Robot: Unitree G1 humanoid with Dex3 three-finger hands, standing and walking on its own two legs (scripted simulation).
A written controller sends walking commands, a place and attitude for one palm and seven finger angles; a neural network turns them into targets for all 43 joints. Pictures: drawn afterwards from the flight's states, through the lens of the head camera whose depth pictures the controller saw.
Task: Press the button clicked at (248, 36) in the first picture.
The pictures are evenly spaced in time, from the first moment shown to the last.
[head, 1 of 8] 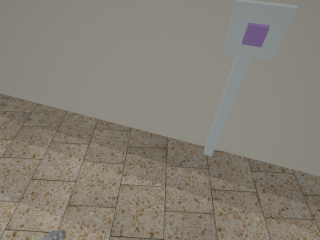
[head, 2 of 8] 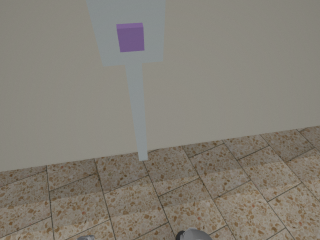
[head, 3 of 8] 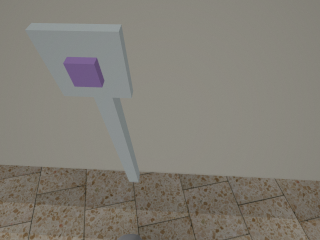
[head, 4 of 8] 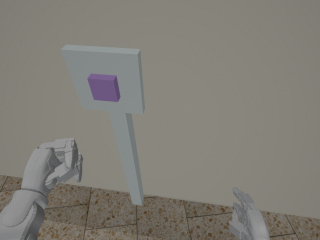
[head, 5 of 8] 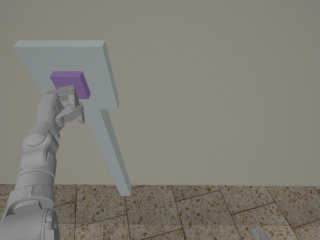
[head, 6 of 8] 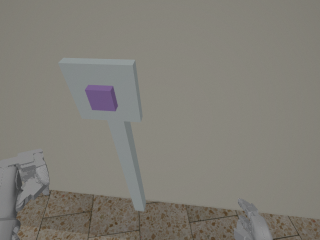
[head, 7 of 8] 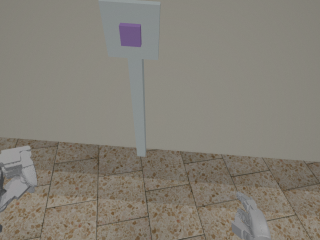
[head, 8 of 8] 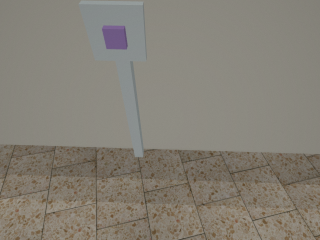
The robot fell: no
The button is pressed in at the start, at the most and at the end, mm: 0 13 0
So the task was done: yes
